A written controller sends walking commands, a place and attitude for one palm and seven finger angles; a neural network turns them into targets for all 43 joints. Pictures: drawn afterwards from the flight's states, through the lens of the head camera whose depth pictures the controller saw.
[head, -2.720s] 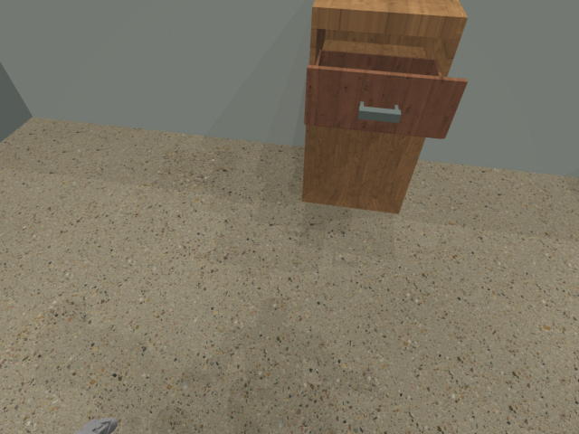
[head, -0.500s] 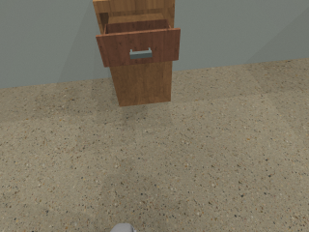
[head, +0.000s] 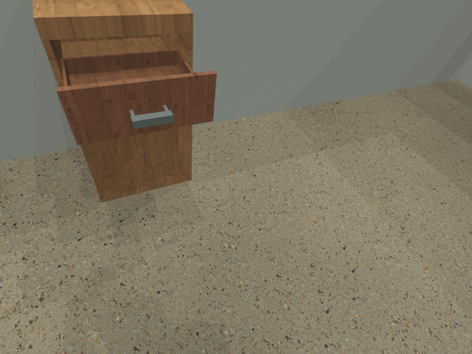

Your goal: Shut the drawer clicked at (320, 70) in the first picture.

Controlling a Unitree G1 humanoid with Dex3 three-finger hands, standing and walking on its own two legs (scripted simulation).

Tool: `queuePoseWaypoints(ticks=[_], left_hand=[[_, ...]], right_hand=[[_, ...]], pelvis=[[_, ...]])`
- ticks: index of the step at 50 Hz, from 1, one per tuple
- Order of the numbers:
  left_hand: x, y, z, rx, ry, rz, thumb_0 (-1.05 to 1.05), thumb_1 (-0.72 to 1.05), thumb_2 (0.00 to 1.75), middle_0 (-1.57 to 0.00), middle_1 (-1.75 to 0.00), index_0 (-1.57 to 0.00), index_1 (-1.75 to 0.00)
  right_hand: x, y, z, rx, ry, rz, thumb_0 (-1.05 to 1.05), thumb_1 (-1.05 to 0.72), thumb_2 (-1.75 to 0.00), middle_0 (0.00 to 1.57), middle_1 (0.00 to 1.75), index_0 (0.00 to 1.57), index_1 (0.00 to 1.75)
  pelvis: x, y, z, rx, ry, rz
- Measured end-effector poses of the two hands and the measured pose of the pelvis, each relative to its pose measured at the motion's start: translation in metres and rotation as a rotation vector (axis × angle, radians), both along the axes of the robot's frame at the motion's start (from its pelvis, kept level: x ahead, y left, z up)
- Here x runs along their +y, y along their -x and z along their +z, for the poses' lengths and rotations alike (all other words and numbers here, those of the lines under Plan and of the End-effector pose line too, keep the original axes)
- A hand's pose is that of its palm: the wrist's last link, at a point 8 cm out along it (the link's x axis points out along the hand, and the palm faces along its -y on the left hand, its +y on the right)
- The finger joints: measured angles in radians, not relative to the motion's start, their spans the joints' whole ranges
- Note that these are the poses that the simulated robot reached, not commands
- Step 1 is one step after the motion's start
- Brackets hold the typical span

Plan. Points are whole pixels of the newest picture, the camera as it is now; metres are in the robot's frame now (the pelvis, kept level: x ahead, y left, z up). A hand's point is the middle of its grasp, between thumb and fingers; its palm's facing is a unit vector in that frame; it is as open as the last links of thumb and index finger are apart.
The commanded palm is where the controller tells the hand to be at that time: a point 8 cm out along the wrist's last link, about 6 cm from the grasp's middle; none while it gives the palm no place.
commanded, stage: walk to a spot facing it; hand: left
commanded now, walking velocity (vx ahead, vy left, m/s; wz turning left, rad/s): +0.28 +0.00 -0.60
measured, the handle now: (150, 114) +0.73 +0.32 -0.05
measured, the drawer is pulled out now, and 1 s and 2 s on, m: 0.29 0.29 0.29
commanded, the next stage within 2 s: none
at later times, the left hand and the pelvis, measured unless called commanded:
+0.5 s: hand (193, 272) +0.33 +0.11 -0.19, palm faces -0.31 -0.94 -0.12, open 7.4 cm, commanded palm none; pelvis +0.17 -0.01 -0.03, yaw -17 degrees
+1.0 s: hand (158, 236) +0.41 +0.22 -0.19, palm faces -0.43 -0.87 -0.23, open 7.4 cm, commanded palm none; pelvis +0.28 +0.05 -0.01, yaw -34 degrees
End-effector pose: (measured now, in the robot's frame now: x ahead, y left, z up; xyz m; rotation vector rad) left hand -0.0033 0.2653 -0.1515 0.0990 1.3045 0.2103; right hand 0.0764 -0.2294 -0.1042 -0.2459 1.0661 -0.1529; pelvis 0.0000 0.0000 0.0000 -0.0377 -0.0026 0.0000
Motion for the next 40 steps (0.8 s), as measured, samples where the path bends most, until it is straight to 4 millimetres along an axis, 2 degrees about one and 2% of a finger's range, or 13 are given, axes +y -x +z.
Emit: queuePoseWaypoints(ticks=[5,8,11,15,19,23,26,30,33,36,40], left_hand=[[0.015,-0.092,0.007,-0.079,-0.003,-0.104,0.0,0.91,0.9,-0.19,-0.3,-0.2,-0.3],[0.01,-0.139,0.006,-0.094,0.01,-0.164,0.0,0.91,0.9,-0.19,-0.3,-0.2,-0.3],[-0.004,-0.182,0.003,-0.096,0.035,-0.225,0.0,0.91,0.9,-0.19,-0.3,-0.2,-0.3],[-0.035,-0.238,-0.004,-0.101,0.076,-0.314,0.0,0.91,0.9,-0.19,-0.3,-0.2,-0.3],[-0.073,-0.292,-0.012,-0.126,0.107,-0.407,0.0,0.91,0.9,-0.19,-0.3,-0.2,-0.3],[-0.099,-0.335,-0.019,-0.186,0.107,-0.452,0.0,0.91,0.9,-0.19,-0.3,-0.2,-0.3],[-0.1,-0.347,-0.015,-0.174,0.079,-0.453,0.0,0.91,0.89,-0.2,-0.3,-0.2,-0.3],[-0.085,-0.36,-0.001,-0.135,0.006,-0.473,-0.01,0.92,0.89,-0.2,-0.3,-0.21,-0.3],[-0.071,-0.372,0.012,-0.117,-0.038,-0.494,0.0,0.92,0.89,-0.2,-0.3,-0.21,-0.3],[-0.058,-0.383,0.021,-0.106,-0.064,-0.503,0.0,0.91,0.89,-0.2,-0.3,-0.21,-0.3],[-0.039,-0.394,0.025,-0.08,-0.081,-0.508,0.0,0.91,0.89,-0.2,-0.3,-0.21,-0.3]], right_hand=[[0.011,0.06,-0.008,0.185,0.009,-0.162,0.01,-0.91,-0.9,0.2,0.29,0.2,0.3],[0.024,0.093,-0.011,0.293,-0.005,-0.251,0.01,-0.91,-0.9,0.2,0.29,0.2,0.3],[0.042,0.118,-0.013,0.392,-0.031,-0.33,0.01,-0.91,-0.9,0.2,0.29,0.2,0.3],[0.067,0.134,-0.014,0.507,-0.083,-0.413,0.01,-0.91,-0.9,0.2,0.29,0.2,0.3],[0.082,0.131,-0.02,0.573,-0.14,-0.498,0.01,-0.91,-0.9,0.2,0.29,0.2,0.3],[0.075,0.103,-0.039,0.573,-0.182,-0.549,0.01,-0.91,-0.9,0.2,0.3,0.2,0.3],[0.053,0.054,-0.052,0.476,-0.171,-0.551,0.01,-0.91,-0.9,0.21,0.3,0.2,0.3],[0.019,-0.033,-0.051,0.251,-0.14,-0.527,0.01,-0.91,-0.9,0.2,0.29,0.2,0.3],[-0.005,-0.086,-0.044,0.119,-0.106,-0.503,0.01,-0.93,-0.9,0.2,0.29,0.2,0.3],[-0.02,-0.128,-0.036,0.032,-0.082,-0.478,0.01,-0.93,-0.9,0.2,0.29,0.2,0.3],[-0.027,-0.169,-0.026,-0.029,-0.056,-0.46,0.01,-0.93,-0.9,0.2,0.29,0.2,0.3]], pelvis=[[0.017,-0.031,0.003,-0.001,0.005,-0.067],[0.023,-0.051,0.001,0.0,0.002,-0.104],[0.024,-0.072,-0.002,0.001,0.0,-0.139],[0.021,-0.099,-0.007,0.004,0.001,-0.179],[0.012,-0.127,-0.016,0.004,-0.005,-0.235],[-0.004,-0.159,-0.031,-0.004,-0.035,-0.272],[-0.007,-0.172,-0.029,-0.023,-0.02,-0.305],[-0.008,-0.189,-0.018,-0.014,-0.027,-0.352],[-0.004,-0.201,-0.012,0.004,-0.042,-0.384],[0.003,-0.214,-0.008,0.02,-0.055,-0.424],[0.013,-0.232,-0.006,0.032,-0.064,-0.474]])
